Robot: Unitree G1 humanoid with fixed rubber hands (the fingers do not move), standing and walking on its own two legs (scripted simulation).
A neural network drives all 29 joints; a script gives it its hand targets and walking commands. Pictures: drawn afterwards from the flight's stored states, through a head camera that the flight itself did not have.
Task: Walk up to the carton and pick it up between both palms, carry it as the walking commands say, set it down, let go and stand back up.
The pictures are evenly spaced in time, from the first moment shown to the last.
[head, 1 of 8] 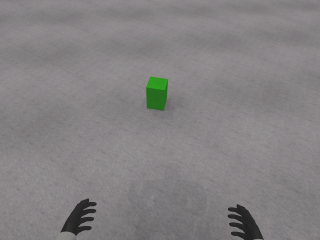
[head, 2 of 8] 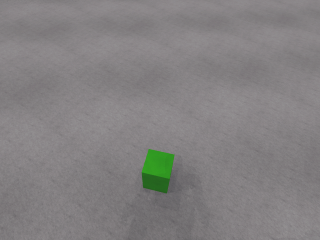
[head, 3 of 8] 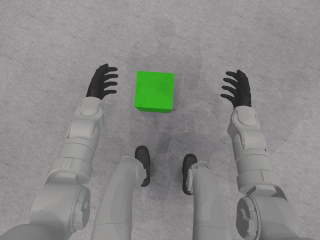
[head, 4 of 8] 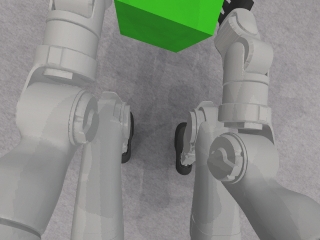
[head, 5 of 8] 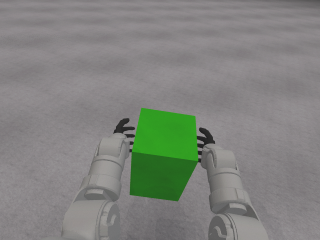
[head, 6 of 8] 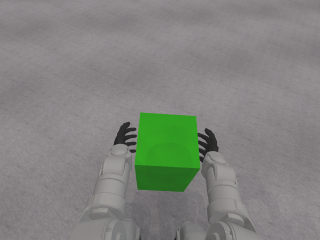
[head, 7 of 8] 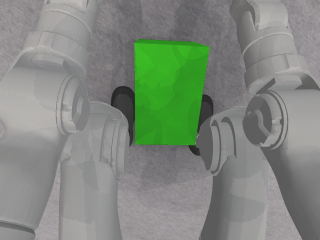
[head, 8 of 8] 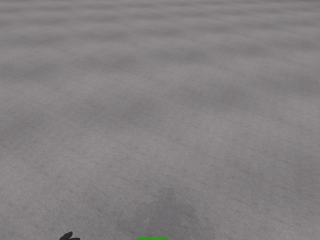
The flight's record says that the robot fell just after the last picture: no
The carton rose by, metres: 0.69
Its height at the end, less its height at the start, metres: -0.05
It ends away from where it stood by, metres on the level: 0.30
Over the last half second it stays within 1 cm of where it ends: yes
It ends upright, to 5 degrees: no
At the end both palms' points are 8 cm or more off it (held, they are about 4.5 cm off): yes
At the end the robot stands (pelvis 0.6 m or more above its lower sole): yes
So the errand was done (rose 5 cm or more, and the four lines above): no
